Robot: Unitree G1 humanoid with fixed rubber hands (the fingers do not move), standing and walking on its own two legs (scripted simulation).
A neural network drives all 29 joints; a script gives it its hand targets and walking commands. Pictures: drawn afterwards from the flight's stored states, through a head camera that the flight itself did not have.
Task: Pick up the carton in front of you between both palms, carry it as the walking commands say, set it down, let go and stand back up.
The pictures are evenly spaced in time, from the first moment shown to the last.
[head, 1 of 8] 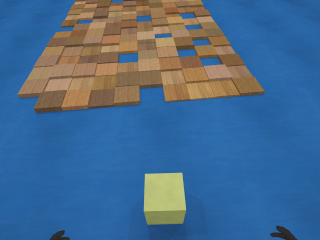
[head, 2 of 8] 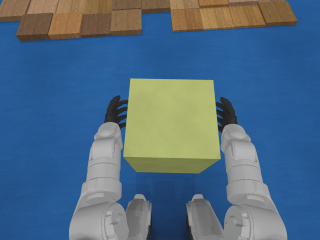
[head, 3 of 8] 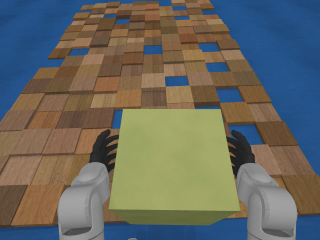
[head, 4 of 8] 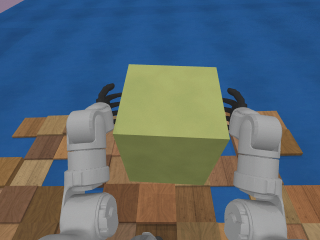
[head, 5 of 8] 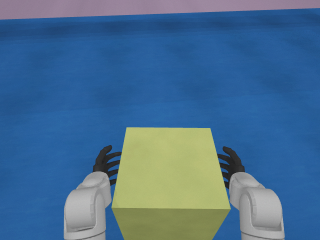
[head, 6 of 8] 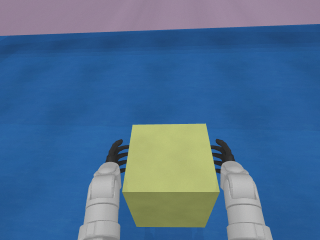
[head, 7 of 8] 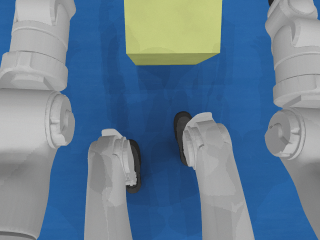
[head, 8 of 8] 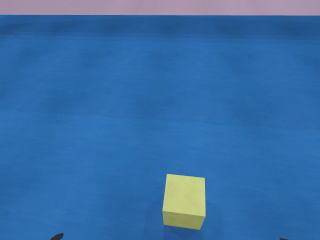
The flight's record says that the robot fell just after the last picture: no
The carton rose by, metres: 0.81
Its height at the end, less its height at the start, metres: +0.00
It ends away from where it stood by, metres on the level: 7.03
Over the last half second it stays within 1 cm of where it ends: yes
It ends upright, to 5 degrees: yes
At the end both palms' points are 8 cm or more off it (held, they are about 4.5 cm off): yes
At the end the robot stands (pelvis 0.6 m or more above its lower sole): yes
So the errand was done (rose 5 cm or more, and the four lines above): yes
